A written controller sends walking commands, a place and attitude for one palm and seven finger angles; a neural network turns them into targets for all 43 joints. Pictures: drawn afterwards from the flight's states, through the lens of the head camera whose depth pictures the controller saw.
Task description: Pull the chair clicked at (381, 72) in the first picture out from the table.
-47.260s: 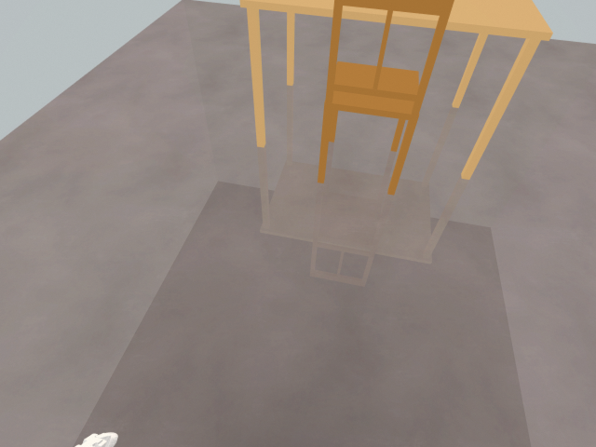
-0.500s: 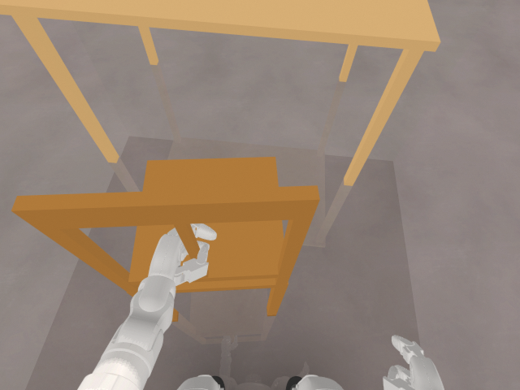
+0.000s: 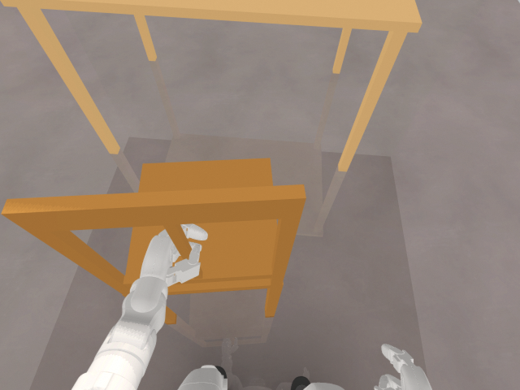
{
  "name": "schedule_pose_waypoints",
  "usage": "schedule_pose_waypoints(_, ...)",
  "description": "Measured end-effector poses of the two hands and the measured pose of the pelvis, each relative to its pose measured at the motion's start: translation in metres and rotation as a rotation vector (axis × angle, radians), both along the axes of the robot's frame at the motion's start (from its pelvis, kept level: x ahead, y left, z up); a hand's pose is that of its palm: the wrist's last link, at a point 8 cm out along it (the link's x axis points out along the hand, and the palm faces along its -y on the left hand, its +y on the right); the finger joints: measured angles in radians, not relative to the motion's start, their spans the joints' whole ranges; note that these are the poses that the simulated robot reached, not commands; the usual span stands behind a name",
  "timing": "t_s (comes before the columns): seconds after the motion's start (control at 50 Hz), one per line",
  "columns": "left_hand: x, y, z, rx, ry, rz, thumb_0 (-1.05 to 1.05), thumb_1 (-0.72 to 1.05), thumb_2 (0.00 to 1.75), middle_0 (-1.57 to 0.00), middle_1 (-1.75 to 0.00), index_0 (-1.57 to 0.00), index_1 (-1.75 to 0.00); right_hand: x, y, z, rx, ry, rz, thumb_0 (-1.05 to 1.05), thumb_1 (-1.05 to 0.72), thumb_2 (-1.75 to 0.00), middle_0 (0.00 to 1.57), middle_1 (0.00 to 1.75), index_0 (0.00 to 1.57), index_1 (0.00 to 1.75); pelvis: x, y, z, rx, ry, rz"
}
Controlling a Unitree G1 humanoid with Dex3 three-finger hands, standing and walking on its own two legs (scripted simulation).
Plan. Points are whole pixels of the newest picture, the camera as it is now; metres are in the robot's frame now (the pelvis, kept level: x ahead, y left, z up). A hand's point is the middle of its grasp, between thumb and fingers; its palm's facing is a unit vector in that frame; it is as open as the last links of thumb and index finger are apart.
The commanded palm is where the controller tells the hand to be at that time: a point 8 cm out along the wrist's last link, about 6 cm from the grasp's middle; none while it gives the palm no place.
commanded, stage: step backward, pulling the chair out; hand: left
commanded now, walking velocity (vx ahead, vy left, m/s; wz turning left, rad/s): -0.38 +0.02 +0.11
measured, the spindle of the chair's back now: (186, 252) +0.34 +0.15 -0.09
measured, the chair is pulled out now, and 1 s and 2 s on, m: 0.51 0.65 0.65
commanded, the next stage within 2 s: stop walking, hand still on the chair in 0.50 s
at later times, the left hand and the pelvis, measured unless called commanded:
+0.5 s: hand (190, 324) +0.21 +0.12 -0.06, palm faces -0.02 -0.99 -0.16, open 5.0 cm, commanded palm +0.19 +0.17 -0.06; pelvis -0.10 -0.01 +0.00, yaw +1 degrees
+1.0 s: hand (185, 359) +0.16 +0.12 -0.06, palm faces -0.06 -0.98 -0.17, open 5.0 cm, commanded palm +0.15 +0.17 -0.04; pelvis -0.11 +0.00 +0.00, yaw +1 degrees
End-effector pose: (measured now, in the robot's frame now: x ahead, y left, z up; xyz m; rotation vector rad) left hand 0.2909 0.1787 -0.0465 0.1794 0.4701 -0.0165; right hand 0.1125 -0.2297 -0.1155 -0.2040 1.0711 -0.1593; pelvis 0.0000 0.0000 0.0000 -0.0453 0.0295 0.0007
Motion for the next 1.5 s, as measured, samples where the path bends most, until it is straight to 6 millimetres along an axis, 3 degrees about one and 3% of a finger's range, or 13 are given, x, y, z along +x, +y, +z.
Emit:
schedule_pose_waypoints(0.1,-0.022,-0.006,0.000,0.009,-0.004,0.030,0.02,0.73,0.83,-0.27,-1.16,-0.50,-1.45,-0.021,-0.012,-0.006,0.000,0.001,-0.031,0.01,-0.90,-0.90,0.21,0.30,0.21,0.30,-0.021,-0.009,-0.002,0.001,-0.004,0.007)
schedule_pose_waypoints(0.22,-0.041,-0.008,0.001,0.005,0.001,0.006,0.02,0.73,0.82,-0.26,-1.19,-0.50,-1.45,-0.043,-0.028,-0.002,-0.092,-0.006,-0.041,0.01,-0.90,-0.90,0.20,0.30,0.21,0.30,-0.042,0.003,-0.006,0.011,0.007,0.035)
schedule_pose_waypoints(0.34,-0.064,-0.006,0.002,-0.013,0.020,0.005,0.02,0.75,0.81,-0.22,-1.19,-0.50,-1.45,-0.060,-0.021,0.011,-0.086,-0.023,-0.017,0.01,-0.90,-0.90,0.20,0.30,0.20,0.30,-0.065,0.004,0.000,0.025,-0.002,0.024)
schedule_pose_waypoints(0.46,-0.089,-0.006,0.002,-0.008,0.019,0.032,0.03,0.75,0.82,-0.24,-1.19,-0.50,-1.45,-0.075,-0.009,0.004,-0.003,-0.039,0.010,0.01,-0.90,-0.90,0.20,0.30,0.21,0.30,-0.087,-0.009,-0.001,0.006,-0.016,0.016)
schedule_pose_waypoints(0.56,-0.110,-0.009,0.003,-0.001,0.024,0.060,0.03,0.74,0.83,-0.26,-1.17,-0.50,-1.45,-0.093,-0.014,0.000,0.018,-0.056,0.000,0.01,-0.90,-0.90,0.21,0.30,0.21,0.30,-0.106,-0.019,-0.003,0.017,-0.025,0.015)
schedule_pose_waypoints(0.72,-0.133,-0.012,0.004,0.009,0.037,0.053,0.03,0.72,0.83,-0.27,-1.19,-0.50,-1.45,-0.125,-0.035,0.000,-0.064,-0.036,-0.034,0.01,-0.90,-0.90,0.20,0.30,0.21,0.30,-0.121,-0.010,-0.006,0.034,-0.058,0.041)
schedule_pose_waypoints(0.82,-0.141,-0.009,0.004,0.001,0.049,0.033,0.03,0.73,0.82,-0.25,-1.20,-0.50,-1.45,-0.135,-0.029,0.007,-0.080,-0.041,-0.055,0.01,-0.90,-0.90,0.20,0.30,0.20,0.30,-0.121,0.000,-0.002,0.027,-0.073,0.025)
schedule_pose_waypoints(0.94,-0.143,-0.006,0.005,-0.001,0.054,0.011,0.03,0.73,0.82,-0.25,-1.21,-0.50,-1.45,-0.129,-0.004,0.008,-0.029,-0.062,-0.038,0.01,-0.90,-0.90,0.20,0.30,0.20,0.30,-0.113,0.004,0.001,0.035,-0.082,0.018)
schedule_pose_waypoints(1.1,-0.142,-0.007,0.005,0.002,0.064,0.027,0.04,0.72,0.83,-0.26,-1.21,-0.50,-1.45,-0.098,0.015,0.007,0.039,-0.116,0.009,0.01,-0.90,-0.90,0.20,0.30,0.21,0.30,-0.096,0.000,0.004,0.044,-0.077,0.013)
schedule_pose_waypoints(1.32,-0.142,-0.008,0.006,0.002,0.077,0.064,0.05,0.72,0.85,-0.27,-1.20,-0.50,-1.45,-0.050,-0.011,0.019,-0.005,-0.185,0.028,0.01,-0.90,-0.90,0.21,0.30,0.21,0.30,-0.077,-0.010,0.005,0.044,-0.070,0.020)
schedule_pose_waypoints(1.5,-0.142,-0.009,0.006,-0.002,0.081,0.086,0.05,0.72,0.85,-0.26,-1.21,-0.50,-1.45,-0.033,-0.027,0.027,-0.037,-0.205,0.023,0.01,-0.90,-0.90,0.20,0.30,0.20,0.30,-0.071,-0.017,0.005,0.041,-0.070,0.028)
